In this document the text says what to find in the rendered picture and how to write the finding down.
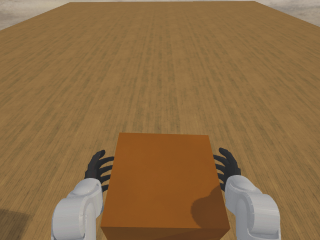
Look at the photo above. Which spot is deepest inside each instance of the robot right hand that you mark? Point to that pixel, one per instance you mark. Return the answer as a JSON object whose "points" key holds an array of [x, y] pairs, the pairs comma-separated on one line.
{"points": [[230, 167]]}

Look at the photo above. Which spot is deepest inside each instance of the robot right forearm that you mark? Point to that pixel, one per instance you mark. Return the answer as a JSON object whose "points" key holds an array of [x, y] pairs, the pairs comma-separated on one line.
{"points": [[257, 216]]}

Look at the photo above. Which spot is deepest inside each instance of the carton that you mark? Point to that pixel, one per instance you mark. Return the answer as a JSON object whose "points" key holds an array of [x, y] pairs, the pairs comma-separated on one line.
{"points": [[164, 187]]}

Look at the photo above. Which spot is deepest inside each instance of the robot left hand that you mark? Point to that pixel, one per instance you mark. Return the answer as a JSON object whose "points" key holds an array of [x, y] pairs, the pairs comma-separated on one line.
{"points": [[94, 171]]}

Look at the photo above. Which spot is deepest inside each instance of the robot left forearm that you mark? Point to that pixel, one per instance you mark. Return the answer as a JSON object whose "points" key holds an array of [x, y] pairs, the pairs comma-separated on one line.
{"points": [[74, 217]]}

